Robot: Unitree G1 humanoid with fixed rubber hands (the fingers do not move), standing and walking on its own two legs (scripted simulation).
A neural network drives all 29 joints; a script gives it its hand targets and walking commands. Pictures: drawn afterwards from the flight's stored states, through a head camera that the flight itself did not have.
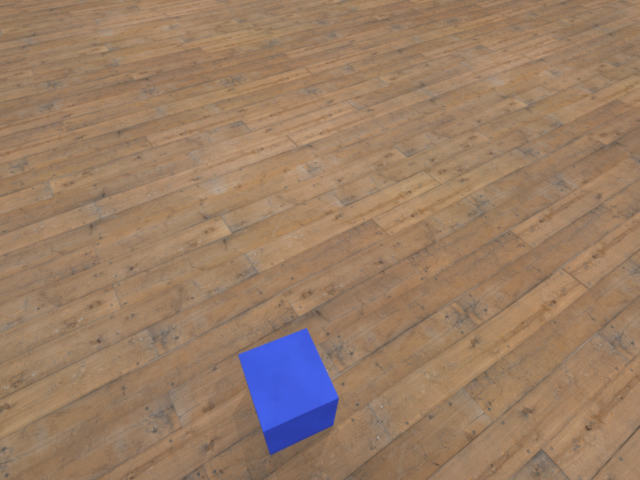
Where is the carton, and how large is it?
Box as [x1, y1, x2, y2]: [238, 328, 338, 454]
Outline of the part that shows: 306,328 238,354 270,454 332,425 338,397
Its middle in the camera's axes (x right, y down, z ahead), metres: -0.09 +0.43 +1.10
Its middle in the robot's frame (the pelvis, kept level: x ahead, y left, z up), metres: +0.47 +0.05 -0.65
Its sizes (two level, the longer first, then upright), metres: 0.210 0.200 0.250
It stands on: the floor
